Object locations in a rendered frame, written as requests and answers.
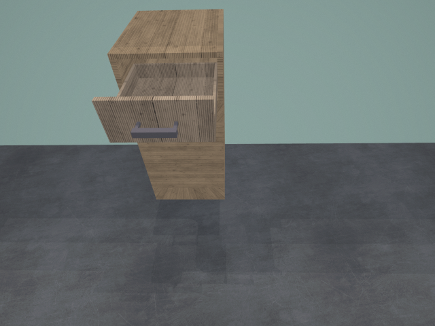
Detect cabinet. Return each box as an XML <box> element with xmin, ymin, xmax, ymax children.
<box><xmin>107</xmin><ymin>9</ymin><xmax>225</xmax><ymax>200</ymax></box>

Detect handle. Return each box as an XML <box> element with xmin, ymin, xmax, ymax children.
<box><xmin>130</xmin><ymin>122</ymin><xmax>178</xmax><ymax>138</ymax></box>

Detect drawer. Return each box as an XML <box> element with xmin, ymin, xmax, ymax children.
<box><xmin>92</xmin><ymin>62</ymin><xmax>218</xmax><ymax>143</ymax></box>

